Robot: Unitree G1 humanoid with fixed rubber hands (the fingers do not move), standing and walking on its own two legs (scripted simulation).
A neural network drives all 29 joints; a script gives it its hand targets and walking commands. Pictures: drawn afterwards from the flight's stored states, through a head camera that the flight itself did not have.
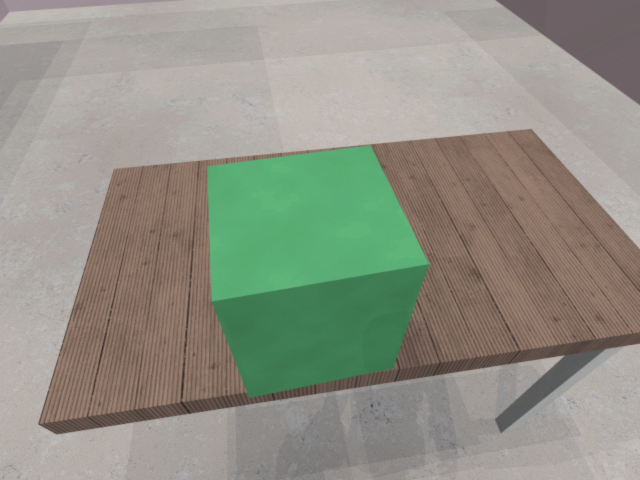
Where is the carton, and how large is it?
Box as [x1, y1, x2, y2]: [207, 145, 428, 397]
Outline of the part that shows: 369,145 207,166 211,300 249,397 392,368 428,263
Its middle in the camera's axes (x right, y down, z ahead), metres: -0.01 +0.04 +0.53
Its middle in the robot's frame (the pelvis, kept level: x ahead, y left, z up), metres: +0.37 +0.04 +0.04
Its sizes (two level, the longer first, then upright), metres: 0.210 0.200 0.250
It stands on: a table, 0.70 m high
